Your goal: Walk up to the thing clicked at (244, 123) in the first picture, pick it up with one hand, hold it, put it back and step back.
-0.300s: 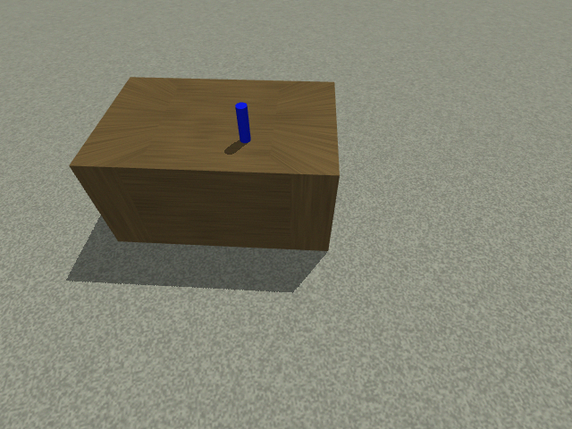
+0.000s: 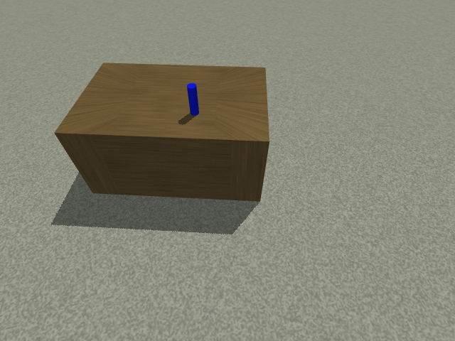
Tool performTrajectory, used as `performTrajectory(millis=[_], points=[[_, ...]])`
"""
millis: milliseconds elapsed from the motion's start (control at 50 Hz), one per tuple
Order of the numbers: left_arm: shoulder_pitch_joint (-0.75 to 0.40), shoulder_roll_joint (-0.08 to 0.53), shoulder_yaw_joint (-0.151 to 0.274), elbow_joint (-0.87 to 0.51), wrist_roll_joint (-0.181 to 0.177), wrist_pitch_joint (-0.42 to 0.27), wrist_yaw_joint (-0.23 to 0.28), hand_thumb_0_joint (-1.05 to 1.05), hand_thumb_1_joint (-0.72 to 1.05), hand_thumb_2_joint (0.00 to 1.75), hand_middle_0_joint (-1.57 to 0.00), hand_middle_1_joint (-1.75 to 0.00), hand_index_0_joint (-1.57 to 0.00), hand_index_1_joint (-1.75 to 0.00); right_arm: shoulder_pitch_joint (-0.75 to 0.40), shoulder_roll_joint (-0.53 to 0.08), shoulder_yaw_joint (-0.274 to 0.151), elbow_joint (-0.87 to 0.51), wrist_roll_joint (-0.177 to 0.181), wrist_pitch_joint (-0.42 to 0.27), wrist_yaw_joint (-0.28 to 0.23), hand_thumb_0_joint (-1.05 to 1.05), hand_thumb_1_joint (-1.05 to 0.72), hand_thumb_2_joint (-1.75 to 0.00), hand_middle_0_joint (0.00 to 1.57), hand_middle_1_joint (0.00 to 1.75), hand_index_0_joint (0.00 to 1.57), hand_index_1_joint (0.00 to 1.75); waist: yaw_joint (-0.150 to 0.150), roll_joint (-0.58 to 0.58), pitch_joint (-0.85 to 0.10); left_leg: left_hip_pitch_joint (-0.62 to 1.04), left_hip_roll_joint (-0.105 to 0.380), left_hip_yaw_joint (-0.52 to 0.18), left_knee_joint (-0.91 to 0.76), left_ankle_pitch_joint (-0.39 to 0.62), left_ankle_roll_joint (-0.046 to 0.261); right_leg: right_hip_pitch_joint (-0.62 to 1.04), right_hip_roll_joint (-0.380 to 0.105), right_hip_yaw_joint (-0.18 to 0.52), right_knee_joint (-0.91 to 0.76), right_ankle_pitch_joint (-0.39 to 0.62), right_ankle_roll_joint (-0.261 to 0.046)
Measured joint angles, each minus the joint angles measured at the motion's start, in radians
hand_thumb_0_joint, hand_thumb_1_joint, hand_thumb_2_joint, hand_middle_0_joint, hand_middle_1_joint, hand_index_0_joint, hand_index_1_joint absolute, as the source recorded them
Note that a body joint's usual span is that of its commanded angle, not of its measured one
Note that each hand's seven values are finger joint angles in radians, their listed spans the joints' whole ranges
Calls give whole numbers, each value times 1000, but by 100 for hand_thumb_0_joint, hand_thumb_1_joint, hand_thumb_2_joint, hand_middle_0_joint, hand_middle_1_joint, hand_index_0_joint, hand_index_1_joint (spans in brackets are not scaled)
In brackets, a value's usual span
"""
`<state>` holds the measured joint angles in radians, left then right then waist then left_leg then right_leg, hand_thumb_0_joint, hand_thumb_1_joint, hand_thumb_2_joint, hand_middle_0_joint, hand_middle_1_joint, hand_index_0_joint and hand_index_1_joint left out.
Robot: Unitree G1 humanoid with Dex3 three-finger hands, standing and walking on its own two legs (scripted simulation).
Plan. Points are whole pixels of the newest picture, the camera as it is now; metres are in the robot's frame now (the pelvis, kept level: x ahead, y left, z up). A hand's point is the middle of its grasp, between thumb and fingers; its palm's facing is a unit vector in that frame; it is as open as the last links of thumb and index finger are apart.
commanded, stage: stand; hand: left
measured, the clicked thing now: (193, 100) +1.10 +0.18 -0.26
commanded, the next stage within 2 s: walk up in 0.82 s
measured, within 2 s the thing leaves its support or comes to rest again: neither
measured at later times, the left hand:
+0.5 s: hand out of the picture +0.08 +0.25 -0.16, palm faces -0.02 -0.94 -0.34, open 7.4 cm
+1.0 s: hand out of the picture +0.09 +0.26 -0.15, palm faces -0.06 -0.93 -0.37, open 7.4 cm
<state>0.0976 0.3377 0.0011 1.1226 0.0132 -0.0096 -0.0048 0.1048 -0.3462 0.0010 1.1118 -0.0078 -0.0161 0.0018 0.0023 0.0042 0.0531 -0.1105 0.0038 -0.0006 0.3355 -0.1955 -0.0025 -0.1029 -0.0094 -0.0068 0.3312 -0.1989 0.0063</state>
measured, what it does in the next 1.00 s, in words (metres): stands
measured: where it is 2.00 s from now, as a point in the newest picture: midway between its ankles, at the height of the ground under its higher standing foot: (243, 304)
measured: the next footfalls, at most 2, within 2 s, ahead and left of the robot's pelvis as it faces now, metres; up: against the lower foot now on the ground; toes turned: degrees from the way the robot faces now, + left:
right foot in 1.08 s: +0.14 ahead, -0.16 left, +0.00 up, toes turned -5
left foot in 1.52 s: +0.35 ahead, +0.10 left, +0.00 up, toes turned +4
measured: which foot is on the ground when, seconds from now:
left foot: down 0.00-1.00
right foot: down 0.00-0.88, up 0.90-1.00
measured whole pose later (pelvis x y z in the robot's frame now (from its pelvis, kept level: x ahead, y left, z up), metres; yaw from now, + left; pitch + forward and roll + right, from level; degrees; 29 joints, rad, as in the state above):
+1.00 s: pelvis +0.02 -0.01 -0.01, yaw -1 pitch -2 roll +2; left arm 0.20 0.41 0.06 1.04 0.04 -0.01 -0.06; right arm 0.23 -0.37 -0.07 1.02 -0.04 -0.05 0.04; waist -0.01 -0.02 0.04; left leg -0.09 -0.01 0.02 0.39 -0.27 0.04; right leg -0.31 -0.04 0.01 0.73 -0.46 -0.03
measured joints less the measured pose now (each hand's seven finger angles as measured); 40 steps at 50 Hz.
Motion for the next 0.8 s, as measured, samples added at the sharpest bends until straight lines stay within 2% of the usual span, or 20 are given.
performTrajectory(millis=[800], points=[[21, 4, -1, -2, 0, 3, 0, 1, 90, 90, -20, -30, -21, -30, 11, -3, 1, 8, 0, -1, 1, 0, -91, -89, 20, 30, 21, 30, 1, 0, -4, 10, -10, -3, -15, 8, 7, 12, -10, -4, -16, 6, 8]])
